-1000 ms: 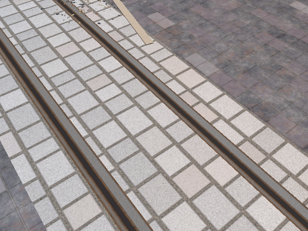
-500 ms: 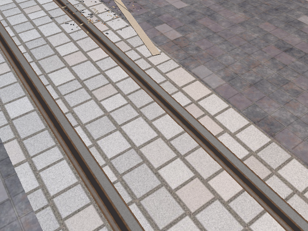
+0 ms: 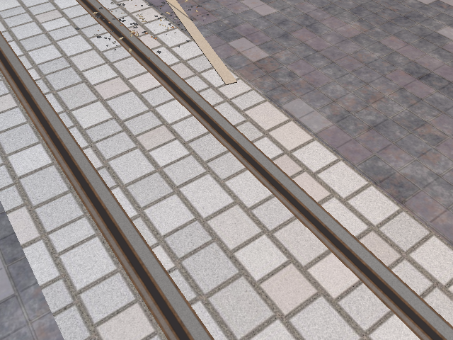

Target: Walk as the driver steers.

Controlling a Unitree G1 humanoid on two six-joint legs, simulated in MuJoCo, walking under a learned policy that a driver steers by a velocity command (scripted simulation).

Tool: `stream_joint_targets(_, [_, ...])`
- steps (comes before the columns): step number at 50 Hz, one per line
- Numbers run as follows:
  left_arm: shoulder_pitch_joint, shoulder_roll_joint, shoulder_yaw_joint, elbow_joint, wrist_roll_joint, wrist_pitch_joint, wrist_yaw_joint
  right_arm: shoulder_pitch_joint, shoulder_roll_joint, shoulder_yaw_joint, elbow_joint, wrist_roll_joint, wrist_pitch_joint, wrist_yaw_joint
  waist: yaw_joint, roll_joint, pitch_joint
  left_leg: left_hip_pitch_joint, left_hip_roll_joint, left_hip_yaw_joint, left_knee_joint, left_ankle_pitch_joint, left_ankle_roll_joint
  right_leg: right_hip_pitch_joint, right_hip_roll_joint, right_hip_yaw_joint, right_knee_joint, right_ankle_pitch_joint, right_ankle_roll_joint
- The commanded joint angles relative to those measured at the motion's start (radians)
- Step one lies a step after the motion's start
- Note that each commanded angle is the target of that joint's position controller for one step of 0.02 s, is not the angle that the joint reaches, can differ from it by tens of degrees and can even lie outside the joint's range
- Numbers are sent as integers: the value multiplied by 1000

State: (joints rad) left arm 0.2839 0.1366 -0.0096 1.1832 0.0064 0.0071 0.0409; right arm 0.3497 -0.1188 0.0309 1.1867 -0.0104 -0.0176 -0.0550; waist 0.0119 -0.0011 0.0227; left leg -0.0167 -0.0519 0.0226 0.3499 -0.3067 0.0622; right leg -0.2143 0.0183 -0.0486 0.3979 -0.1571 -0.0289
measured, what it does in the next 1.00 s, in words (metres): walks ahead: right foot, then left foot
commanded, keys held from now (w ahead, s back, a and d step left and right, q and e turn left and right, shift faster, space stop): no key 0.02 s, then w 0.70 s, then w+e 0.28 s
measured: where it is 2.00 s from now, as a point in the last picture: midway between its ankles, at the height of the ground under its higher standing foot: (297, 229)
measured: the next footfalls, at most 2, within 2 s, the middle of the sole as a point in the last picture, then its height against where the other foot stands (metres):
right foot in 0.40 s outside the picture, level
left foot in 0.92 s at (223, 332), level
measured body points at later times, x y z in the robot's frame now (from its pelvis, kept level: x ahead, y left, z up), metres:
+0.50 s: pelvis +0.15 -0.06 -0.01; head +0.16 -0.07 +0.44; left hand +0.20 +0.19 -0.15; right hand +0.08 -0.29 -0.17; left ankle +0.01 +0.06 -0.65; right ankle +0.18 -0.13 -0.74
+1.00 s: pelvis +0.42 -0.03 -0.02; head +0.46 -0.03 +0.43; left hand +0.38 +0.21 -0.17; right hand +0.55 -0.28 -0.14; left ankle +0.51 +0.04 -0.74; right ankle +0.23 -0.13 -0.66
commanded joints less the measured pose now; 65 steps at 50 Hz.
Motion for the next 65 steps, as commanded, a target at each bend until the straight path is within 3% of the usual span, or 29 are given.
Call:
stream_joint_targets(1, [61, 66, 7, -2, 0, -3, 3, 94, -66, -8, 0, 0, -4, -2, 0, 12, 73, -142, 146, -113, -82, 197, 9, 52, -111, 121, -41, 98, -18])
stream_joint_targets(4, [43, 72, 13, -13, 4, 2, -3, 141, -101, -25, 5, -3, 1, 0, -21, 56, 87, -151, 143, -161, -137, -177, 52, -12, -43, 64, 45, -153, -23])
stream_joint_targets(6, [-23, 74, 20, -51, 20, 1, -15, 183, -143, -47, 0, -1, 8, 3, -57, 124, 190, -145, 247, -305, -226, -453, 131, -215, 12, -21, 203, -282, -24])
stream_joint_targets(7, [-58, 61, 18, -77, 32, -4, -22, 198, -148, -54, 0, -2, 5, 4, -71, 137, 242, -140, 311, -366, -258, -476, 169, -296, -12, -36, 279, -276, -25])
stream_joint_targets(9, [-113, 75, 27, -123, 33, -22, -32, 238, -141, -62, 6, -17, -10, 6, -80, 103, 274, -50, 364, -406, -272, -346, 213, -459, -62, -9, 410, -288, -29])
stream_joint_targets(11, [-130, 87, 37, -150, 29, -44, -42, 248, -144, -68, 3, -19, -29, 9, -70, 66, 244, 57, 351, -360, -245, -159, 213, -533, -84, 4, 442, -266, -24])
stream_joint_targets(16, [-179, 90, 53, -222, 7, -61, -61, 214, -167, -76, -20, -18, -59, 14, -38, 97, 176, 13, 297, -210, -165, 200, 165, -355, -47, -44, 308, -170, -33])
stream_joint_targets(17, [-137, 85, 56, -218, 2, -61, -61, 189, -174, -77, -28, -15, -62, 17, -11, 103, 159, -48, 282, -172, -125, 279, 146, -243, -24, -66, 263, -139, -44])
stream_joint_targets(19, [98, 106, 80, -138, -4, -65, -52, 155, -177, -73, -38, -6, -72, 28, 95, 50, 59, -199, 209, -69, 118, 550, 96, 141, 58, -113, 157, -64, -71])
stream_joint_targets(20, [259, 169, 106, -97, 8, -73, -40, 152, -167, -67, -45, -6, -79, 35, 163, -20, -30, -319, 148, -2, 365, 518, 60, 348, -32, 7, 105, -136, -105])
stream_joint_targets(21, [392, 292, 132, -91, 25, -75, -33, 184, -80, -47, -93, 6, -80, 45, 174, -251, -143, -526, 8, 84, 766, 47, 2, 480, -358, 535, -120, -425, -209])
stream_joint_targets(22, [322, 256, 118, -85, 13, -59, -36, 137, -119, -63, -110, -19, -77, 55, 122, -191, -114, -602, 4, -55, 929, -175, 26, 376, -402, 768, -255, -503, -244])
stream_joint_targets(23, [176, 234, 108, -124, 10, -57, -37, 79, -120, -67, -138, -19, -72, 62, 54, -98, 10, -655, 76, -69, 983, -95, 44, 256, -397, 650, -235, -555, -230])
stream_joint_targets(24, [88, 188, 95, -152, 7, -65, -43, 35, -114, -65, -150, -20, -75, 69, 32, -15, 70, -640, 115, -68, 936, -6, 47, 141, -358, 525, -249, -429, -210])
stream_joint_targets(27, [63, 118, 64, -145, 9, -91, -40, 83, -83, -70, -140, -30, -51, 73, -44, -35, 74, -512, 148, -45, 812, 57, 23, 21, -247, 275, -264, -113, -154])
stream_joint_targets(32, [178, 135, 56, -116, 11, -109, -33, -106, -108, -82, -215, -25, -26, 83, -27, -47, 111, -656, 157, 7, 656, 164, -15, 88, -226, 171, -300, 68, -178])
stream_joint_targets(37, [244, 123, 48, -109, 8, -115, -30, -339, -89, -73, -302, -13, -32, 89, 24, -62, 127, -625, 119, 56, 359, 280, -31, 143, -201, 104, -287, 266, -175])
stream_joint_targets(40, [269, 140, 53, -102, 10, -113, -23, -399, -104, -78, -334, -9, -37, 87, 33, -69, 123, -604, 99, 54, 270, 278, -17, 225, -224, 131, -241, 379, -181])
stream_joint_targets(43, [223, 168, 62, -115, 19, -109, -18, -343, -135, -91, -335, -6, -55, 79, -11, -76, 82, -479, 62, 50, 202, 194, 14, 278, -233, 139, -123, 600, -158])
stream_joint_targets(45, [188, 185, 68, -125, 16, -106, -23, -90, -177, -116, -260, -10, -74, 61, -118, -51, -58, -150, 18, 69, 109, 197, 45, 221, -175, 103, 170, 701, -123])
stream_joint_targets(46, [189, 155, 60, -149, 4, -107, -29, 73, -249, -138, -233, -37, -85, 47, -169, 7, -181, 112, 186, -99, 92, 103, 81, 38, -123, 80, 431, 437, -107])
stream_joint_targets(47, [314, 22, 36, -174, -40, -100, -33, 136, -357, -163, -238, -60, -82, 48, -114, 232, -336, 392, 503, -562, 12, -2, 194, -304, 35, 0, 803, -253, -63])
stream_joint_targets(48, [273, 135, 65, -170, -19, -91, -28, 63, -305, -156, -254, -31, -63, 55, -105, 138, -336, 305, 495, -688, -78, -85, 207, -373, 14, 95, 925, -315, -80])
stream_joint_targets(49, [178, 148, 75, -196, -9, -87, -29, -50, -232, -134, -273, -25, -64, 56, -66, 73, -176, 160, 460, -520, -94, -104, 174, -411, -42, 103, 933, -227, -85])
stream_joint_targets(50, [120, 127, 73, -210, -3, -88, -34, -104, -178, -120, -278, -22, -73, 58, -54, 28, -86, 31, 418, -388, -129, -8, 146, -397, -79, 103, 886, -161, -85])
stream_joint_targets(53, [121, 88, 81, -216, 26, -50, -54, -77, -119, -101, -241, -15, -92, 43, 5, 69, -16, -122, 339, -158, -167, 184, 88, -324, -116, 93, 810, -123, -73])
stream_joint_targets(58, [-29, 80, 80, -290, 30, -13, -78, -6, -151, -106, -224, -9, -115, 41, 13, 64, 33, -117, 328, 6, -215, 289, 91, -456, -139, 60, 720, 11, -50])
stream_joint_targets(61, [-150, 84, 73, -339, 26, -15, -92, 14, -152, -102, -220, -11, -116, 41, -1, 64, 69, -113, 299, 100, -220, 344, 84, -461, -129, 25, 529, 120, -39])
stream_joint_targets(65, [-281, 87, 64, -393, 28, -19, -106, 71, -193, -110, -210, -9, -112, 35, -37, 68, 86, -34, 320, 177, -208, 433, 76, -404, -103, -56, 322, 154, -61])
Keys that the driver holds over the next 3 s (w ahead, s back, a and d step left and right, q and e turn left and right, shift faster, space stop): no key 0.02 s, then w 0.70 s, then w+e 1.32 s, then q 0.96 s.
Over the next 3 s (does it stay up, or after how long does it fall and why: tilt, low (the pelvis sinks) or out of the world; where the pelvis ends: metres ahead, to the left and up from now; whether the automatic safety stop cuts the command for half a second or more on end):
stays up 1.05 -0.30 0.00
